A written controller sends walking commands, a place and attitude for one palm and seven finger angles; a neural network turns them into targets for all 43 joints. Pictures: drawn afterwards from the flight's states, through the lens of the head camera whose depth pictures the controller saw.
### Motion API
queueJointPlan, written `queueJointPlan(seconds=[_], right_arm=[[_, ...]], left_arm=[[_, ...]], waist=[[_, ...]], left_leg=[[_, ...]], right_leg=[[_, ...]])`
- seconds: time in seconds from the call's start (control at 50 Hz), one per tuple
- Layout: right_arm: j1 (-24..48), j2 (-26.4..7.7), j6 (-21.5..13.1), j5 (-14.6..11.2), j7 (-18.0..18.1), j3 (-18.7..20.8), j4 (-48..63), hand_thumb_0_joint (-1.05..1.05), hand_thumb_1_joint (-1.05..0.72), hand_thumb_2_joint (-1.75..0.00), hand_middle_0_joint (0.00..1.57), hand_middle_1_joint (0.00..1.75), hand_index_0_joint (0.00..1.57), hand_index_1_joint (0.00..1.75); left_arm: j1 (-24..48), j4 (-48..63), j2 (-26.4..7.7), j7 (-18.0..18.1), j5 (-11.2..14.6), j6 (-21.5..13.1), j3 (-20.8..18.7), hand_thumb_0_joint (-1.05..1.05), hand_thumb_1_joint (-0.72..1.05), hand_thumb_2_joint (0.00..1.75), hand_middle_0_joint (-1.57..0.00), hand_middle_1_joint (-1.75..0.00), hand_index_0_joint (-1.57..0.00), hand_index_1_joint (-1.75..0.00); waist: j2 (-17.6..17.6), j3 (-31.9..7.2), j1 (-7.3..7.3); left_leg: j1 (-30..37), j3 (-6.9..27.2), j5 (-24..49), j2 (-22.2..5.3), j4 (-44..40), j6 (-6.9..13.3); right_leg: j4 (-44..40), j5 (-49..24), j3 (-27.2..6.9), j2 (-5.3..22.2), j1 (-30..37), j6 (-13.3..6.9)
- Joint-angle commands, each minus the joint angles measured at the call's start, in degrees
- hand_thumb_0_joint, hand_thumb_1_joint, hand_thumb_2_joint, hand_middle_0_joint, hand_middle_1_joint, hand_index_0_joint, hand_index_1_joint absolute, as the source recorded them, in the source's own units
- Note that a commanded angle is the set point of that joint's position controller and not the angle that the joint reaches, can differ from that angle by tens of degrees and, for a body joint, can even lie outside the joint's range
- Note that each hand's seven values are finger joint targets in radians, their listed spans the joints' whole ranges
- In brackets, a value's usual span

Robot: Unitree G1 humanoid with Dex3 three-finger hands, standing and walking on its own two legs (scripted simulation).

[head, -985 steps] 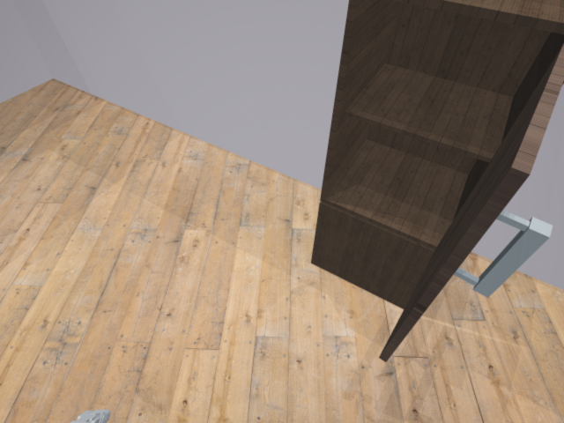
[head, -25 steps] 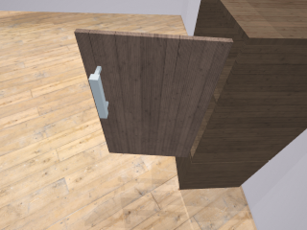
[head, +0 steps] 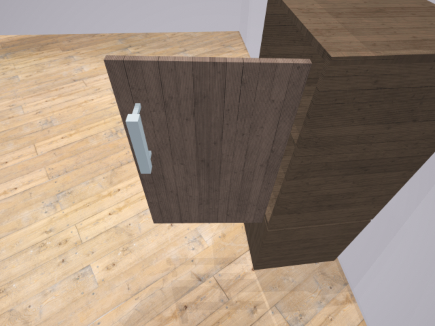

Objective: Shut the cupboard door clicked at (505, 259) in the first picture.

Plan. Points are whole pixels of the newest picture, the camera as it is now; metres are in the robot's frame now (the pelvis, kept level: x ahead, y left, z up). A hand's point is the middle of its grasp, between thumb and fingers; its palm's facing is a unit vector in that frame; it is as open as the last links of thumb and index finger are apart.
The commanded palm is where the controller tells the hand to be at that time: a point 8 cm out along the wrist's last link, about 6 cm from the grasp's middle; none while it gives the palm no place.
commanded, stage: look again from close up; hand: left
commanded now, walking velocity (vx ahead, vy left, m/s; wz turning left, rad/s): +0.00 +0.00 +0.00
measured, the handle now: (142, 139) +0.47 +0.20 +0.07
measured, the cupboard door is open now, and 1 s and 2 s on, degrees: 84 84 84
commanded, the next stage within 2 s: raise the hand and make a fist in 0.54 s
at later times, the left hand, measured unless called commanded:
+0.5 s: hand out of the picture -0.01 +0.13 -0.17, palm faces +0.01 -0.98 -0.17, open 7.4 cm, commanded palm none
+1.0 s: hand (164, 310) +0.16 +0.10 -0.03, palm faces +0.04 -1.00 +0.02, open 6.4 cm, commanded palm +0.11 +0.17 -0.04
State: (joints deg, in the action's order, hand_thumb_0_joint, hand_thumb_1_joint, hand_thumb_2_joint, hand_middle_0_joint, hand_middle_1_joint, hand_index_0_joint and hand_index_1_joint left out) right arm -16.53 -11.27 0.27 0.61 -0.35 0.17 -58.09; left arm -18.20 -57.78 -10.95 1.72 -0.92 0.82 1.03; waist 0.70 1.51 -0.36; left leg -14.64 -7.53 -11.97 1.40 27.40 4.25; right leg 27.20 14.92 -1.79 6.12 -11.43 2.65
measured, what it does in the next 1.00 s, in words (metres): lowers itself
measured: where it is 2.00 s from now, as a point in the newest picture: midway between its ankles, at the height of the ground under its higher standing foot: outside the picture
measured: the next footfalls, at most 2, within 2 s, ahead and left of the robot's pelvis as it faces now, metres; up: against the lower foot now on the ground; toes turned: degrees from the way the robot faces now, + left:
none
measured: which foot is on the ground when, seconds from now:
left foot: down 0.00-1.00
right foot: down 0.00-1.00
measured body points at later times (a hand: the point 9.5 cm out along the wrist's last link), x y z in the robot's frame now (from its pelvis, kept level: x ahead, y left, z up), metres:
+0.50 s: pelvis +0.00 -0.03 +0.00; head +0.00 -0.03 +0.45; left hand -0.01 +0.19 -0.16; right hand +0.01 -0.25 -0.15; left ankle +0.04 +0.07 -0.74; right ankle +0.00 -0.19 -0.74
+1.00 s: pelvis -0.03 -0.07 -0.08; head -0.01 -0.06 +0.37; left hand +0.15 +0.16 -0.03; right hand +0.19 -0.32 -0.11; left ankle +0.04 +0.07 -0.74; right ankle +0.00 -0.19 -0.74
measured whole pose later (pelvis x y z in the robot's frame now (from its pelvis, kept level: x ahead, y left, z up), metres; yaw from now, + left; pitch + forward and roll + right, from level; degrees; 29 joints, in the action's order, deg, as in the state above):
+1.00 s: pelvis -0.03 -0.07 -0.08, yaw +3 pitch +8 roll +0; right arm -10.4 -14.8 -16.6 -1.3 -0.7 4.2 -31.8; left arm -24.4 -5.5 -9.3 -15.3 14.1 -31.2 -5.5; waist 2.0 -6.8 -0.3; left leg -46.2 -0.8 -23.2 -2.8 61.0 -1.6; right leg 63.7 29.9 2.1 2.4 -42.2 -0.1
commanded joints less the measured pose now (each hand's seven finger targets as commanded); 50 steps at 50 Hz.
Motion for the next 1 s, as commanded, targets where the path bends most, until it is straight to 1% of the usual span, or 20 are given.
queueJointPlan(seconds=[0.0, 0.3, 0.38, 0.6, 0.62, 0.64, 0.66, 0.68, 0.7, 0.72, 0.74, 0.76, 0.78, 0.82, 0.84, 0.86, 0.88, 0.9, 0.94, 0.98], right_arm=[[-0.26, -6.48, -1.35, -0.05, 0.75, 1.41, 2.07, 0.00, -0.90, -0.90, 0.20, 0.30, 0.20, 0.30], [-1.55, -4.09, -1.14, -0.41, 1.06, 1.39, -1.74, 0.00, -0.90, -0.90, 0.20, 0.30, 0.20, 0.30], [-1.76, -3.45, -1.10, -0.46, 1.09, 1.39, -2.29, 0.00, -0.90, -0.90, 0.20, 0.30, 0.20, 0.30], [-1.57, -2.88, -1.06, -0.35, 1.15, 1.19, -2.91, 0.00, -0.90, -0.90, 0.20, 0.30, 0.20, 0.30], [1.66, -5.77, -1.79, -0.22, 0.89, 1.24, 0.56, 0.00, -0.90, -0.90, 0.20, 0.30, 0.20, 0.30], [-0.72, -16.54, -12.04, -0.71, 6.16, 2.74, 18.46, 0.00, -0.90, -0.90, 0.20, 0.30, 0.20, 0.30], [2.79, -9.03, -16.81, -3.08, 6.51, 0.52, 18.72, 0.00, -0.90, -0.90, 0.20, 0.30, 0.20, 0.30], [5.73, -8.03, -19.61, -3.41, 5.64, 0.07, 17.62, 0.00, -0.90, -0.90, 0.20, 0.30, 0.20, 0.30], [5.15, -7.77, -21.19, -4.47, 4.89, -0.07, 16.10, 0.00, -0.90, -0.90, 0.20, 0.30, 0.20, 0.30], [5.17, -8.97, -22.43, -3.71, 4.39, 1.19, 19.05, 0.00, -0.90, -0.90, 0.20, 0.30, 0.20, 0.30], [5.40, -9.82, -23.34, -2.76, 3.92, 2.06, 20.18, 0.00, -0.90, -0.90, 0.20, 0.30, 0.20, 0.30], [5.71, -9.85, -23.65, -1.87, 3.16, 2.76, 21.21, 0.00, -0.90, -0.90, 0.20, 0.30, 0.20, 0.30], [6.03, -9.43, -23.86, -1.87, 2.02, 3.62, 23.36, 0.00, -0.90, -0.90, 0.20, 0.30, 0.20, 0.30], [7.29, -8.55, -23.33, -0.75, 0.10, 4.67, 25.93, 0.00, -0.90, -0.90, 0.20, 0.30, 0.20, 0.30], [8.32, -9.01, -22.75, -0.55, -0.42, 5.23, 26.93, 0.00, -0.90, -0.90, 0.20, 0.30, 0.20, 0.30], [8.97, -9.40, -22.12, -0.40, -0.91, 5.73, 28.39, 0.00, -0.90, -0.90, 0.20, 0.30, 0.20, 0.30], [9.07, -9.22, -21.15, -0.94, -1.09, 6.29, 30.34, 0.00, -0.90, -0.90, 0.20, 0.30, 0.20, 0.30], [10.72, -9.41, -20.25, -1.36, -0.98, 6.06, 33.63, 0.00, -0.90, -0.90, 0.20, 0.30, 0.20, 0.30], [12.12, -9.20, -18.61, -2.50, 0.19, 5.86, 37.85, 0.00, -0.90, -0.90, 0.20, 0.30, 0.20, 0.30], [11.06, -8.68, -17.80, -2.70, 1.56, 5.32, 39.62, 0.00, -0.90, -0.90, 0.20, 0.30, 0.20, 0.30]], left_arm=[[-3.78, 1.05, -5.37, 0.48, -0.15, -1.27, -0.89, 0.00, 0.90, 0.90, -0.20, -0.30, -0.20, -0.30], [-5.06, -2.49, -3.12, 0.75, -0.10, -1.66, -0.59, 0.00, 0.90, 0.90, -0.20, -0.30, -0.20, -0.30], [-4.74, -2.57, -3.02, 0.78, -0.10, -1.83, -0.65, 0.00, 0.90, 0.90, -0.20, -0.30, -0.20, -0.30], [-4.57, -2.57, -2.90, 0.72, -0.03, -2.01, -0.85, 0.00, 0.90, 0.90, -0.20, -0.30, -0.20, -0.30], [-4.51, -3.85, -4.86, 2.59, -1.14, -2.60, -0.94, 0.00, 0.90, 0.90, -0.20, -0.30, -0.20, -0.30], [45.23, 91.83, -34.02, 1.83, 6.55, -18.10, -20.60, 0.00, 0.90, 0.90, -0.20, -0.30, -0.20, -0.30], [6.01, 76.33, -8.46, 2.72, 8.05, -14.10, -2.38, 0.00, 0.90, 0.90, -0.22, -0.32, -0.22, -0.32], [-7.90, 68.03, 1.85, 4.32, 9.72, -5.56, 1.69, 0.00, 0.90, 0.90, -0.24, -0.34, -0.24, -0.34], [-4.73, 62.05, 4.87, 5.02, 9.86, -4.17, 4.47, 0.00, 0.90, 0.90, -0.25, -0.36, -0.25, -0.36], [-1.63, 63.83, 4.70, 4.85, 10.01, -6.98, 3.79, 0.00, 0.90, 0.90, -0.27, -0.38, -0.27, -0.38], [-2.82, 59.83, 2.42, 4.32, 9.52, -10.14, 1.10, 0.00, 0.90, 0.90, -0.29, -0.40, -0.29, -0.40], [-6.58, 55.23, 3.45, 2.94, 9.81, -13.92, 0.03, 0.00, 0.90, 0.90, -0.31, -0.42, -0.31, -0.42], [-13.12, 51.56, 3.71, 0.35, 10.32, -17.98, -1.79, 0.00, 0.90, 0.90, -0.33, -0.44, -0.33, -0.44], [-19.88, 48.38, 3.06, -6.57, 13.25, -28.03, -5.56, 0.00, 0.90, 0.90, -0.36, -0.48, -0.36, -0.48], [-18.62, 48.59, 1.23, -10.67, 14.63, -33.49, -7.46, 0.00, 0.90, 0.90, -0.38, -0.50, -0.38, -0.50], [-17.52, 49.87, -0.90, -14.90, 15.38, -38.54, -9.35, 0.00, 0.90, 0.90, -0.40, -0.52, -0.40, -0.52], [-19.04, 49.53, -5.26, -16.74, 15.29, -39.95, -13.70, 0.00, 0.90, 0.90, -0.42, -0.54, -0.42, -0.54], [-19.50, 52.40, -6.17, -17.93, 16.00, -38.96, -14.20, 0.00, 0.90, 0.90, -0.44, -0.56, -0.44, -0.56], [-15.98, 60.84, -7.69, -18.11, 17.38, -34.33, -14.58, 0.00, 0.90, 0.90, -0.47, -0.60, -0.47, -0.60], [-11.41, 71.60, -9.58, -16.49, 17.90, -31.37, -14.90, 0.00, 0.90, 0.90, -0.51, -0.64, -0.51, -0.64]], waist=[[-1.96, 1.12, 0.74], [-0.62, 3.51, 0.32], [1.39, 3.41, 0.23], [0.15, 3.48, 0.16], [0.36, 4.77, 0.74], [-0.87, -19.43, -9.32], [-18.87, -28.87, 0.13], [-18.22, -19.35, 0.85], [-8.49, -4.28, -2.47], [-5.59, 3.47, -3.67], [-0.22, 4.86, -4.21], [5.50, 4.70, -3.34], [6.68, 1.98, -0.31], [13.73, -2.70, 3.01], [14.07, -3.93, 3.25], [11.98, -5.83, 3.58], [6.60, -7.01, 5.04], [2.52, -8.89, 5.89], [-1.70, -12.03, 5.84], [-3.79, -15.28, 4.39]], left_leg=[[0.40, 10.15, -6.29, -7.84, -11.01, -2.33], [1.72, 8.42, -5.10, -7.20, -9.78, -2.87], [2.45, 7.99, -3.79, -7.12, -9.16, -2.96], [2.96, 7.36, -2.48, -6.86, -8.71, -3.53], [-0.38, 6.43, 4.65, -9.07, 1.28, -4.72], [18.63, 6.44, 10.11, -4.95, -1.87, -2.42], [21.19, 6.06, 13.90, -4.81, -3.40, -3.58], [11.66, 9.17, 6.06, -5.93, -5.05, -6.28], [0.47, 10.39, -7.92, -4.61, -5.35, -5.25], [-4.33, 10.96, -14.28, -3.27, -3.22, -4.75], [-7.99, 10.78, -15.92, -2.13, 0.50, -4.71], [-12.09, 10.66, -16.36, -1.67, 4.39, -5.07], [-14.42, 9.26, -14.57, -0.94, 7.58, -5.62], [-21.83, 7.51, -12.92, -0.65, 15.77, -6.22], [-25.61, 7.02, -13.16, -0.59, 19.78, -6.28], [-28.63, 6.99, -13.39, -0.66, 23.11, -6.21], [-30.48, 6.48, -13.65, -0.56, 24.80, -5.73], [-31.13, 5.93, -15.30, 0.07, 24.98, -5.10], [-30.47, 5.46, -17.24, 0.15, 25.50, -4.22], [-29.71, 6.84, -17.98, -0.50, 26.60, -3.63]], right_leg=[[-3.81, -1.67, 0.04, -0.20, -1.91, -3.52], [-6.37, -1.44, -0.87, -0.21, -3.67, -3.09], [-7.02, -0.98, -1.08, -0.19, -4.01, -3.12], [-8.22, -0.55, -1.83, -0.27, -4.40, -3.34], [-6.20, -8.21, -1.58, 1.23, -4.76, -3.29], [0.50, -13.61, 4.77, -5.98, -3.16, -3.90], [3.52, -3.96, 7.47, -7.47, -4.48, -4.44], [6.55, 0.99, 8.69, -7.20, -4.76, -3.98], [5.82, 2.51, 8.77, -6.67, -10.83, -3.22], [3.30, 5.55, 8.61, -6.28, -13.91, -3.04], [3.54, 9.85, 8.65, -6.04, -18.00, -2.84], [6.29, 13.54, 9.39, -6.43, -22.34, -2.83], [8.38, 15.24, 9.19, -6.33, -22.78, -3.22], [14.20, 19.92, 8.14, -6.08, -27.59, -3.70], [16.86, 21.55, 6.52, -5.52, -29.83, -3.94], [19.90, 22.12, 5.02, -5.16, -31.13, -4.41], [21.26, 22.11, 2.56, -4.61, -30.55, -4.96], [21.85, 23.35, 1.47, -4.56, -29.95, -4.97], [21.68, 25.13, -0.53, -4.66, -29.50, -4.56], [22.18, 25.44, -1.53, -5.13, -30.28, -4.24]])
